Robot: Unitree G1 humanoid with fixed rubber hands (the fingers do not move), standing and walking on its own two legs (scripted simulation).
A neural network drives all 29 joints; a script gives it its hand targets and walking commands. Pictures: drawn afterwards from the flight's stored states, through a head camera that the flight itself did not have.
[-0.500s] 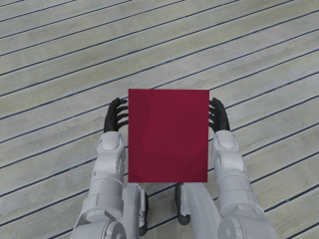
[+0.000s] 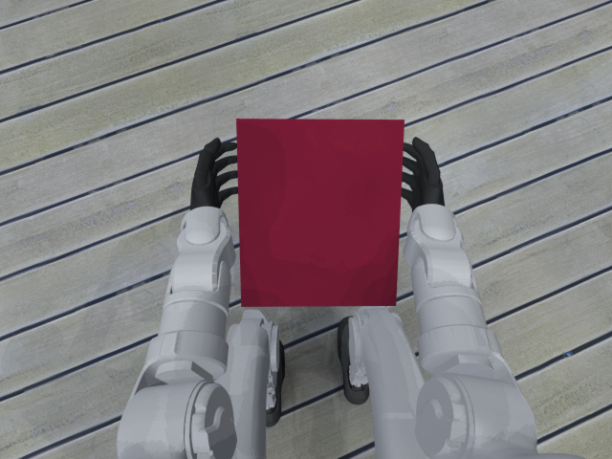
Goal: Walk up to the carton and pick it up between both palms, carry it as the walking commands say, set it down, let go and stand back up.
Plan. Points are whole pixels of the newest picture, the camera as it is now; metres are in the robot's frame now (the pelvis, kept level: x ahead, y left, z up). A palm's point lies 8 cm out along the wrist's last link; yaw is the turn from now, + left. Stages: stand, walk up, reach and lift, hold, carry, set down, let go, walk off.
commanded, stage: set down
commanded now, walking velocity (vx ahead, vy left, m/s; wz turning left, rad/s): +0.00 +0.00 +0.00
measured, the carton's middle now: (314, 205) +0.45 -0.01 -0.17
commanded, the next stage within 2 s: none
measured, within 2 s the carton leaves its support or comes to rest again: neither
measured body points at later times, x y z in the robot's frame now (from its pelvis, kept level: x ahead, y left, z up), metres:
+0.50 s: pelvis -0.01 +0.00 -0.07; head +0.27 +0.00 +0.29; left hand +0.47 +0.13 -0.16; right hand +0.47 -0.15 -0.16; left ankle +0.09 +0.09 -0.56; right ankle +0.13 -0.12 -0.56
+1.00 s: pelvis -0.02 +0.00 -0.13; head +0.29 +0.01 +0.20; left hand +0.49 +0.13 -0.25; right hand +0.49 -0.15 -0.24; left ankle +0.09 +0.10 -0.56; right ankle +0.13 -0.12 -0.56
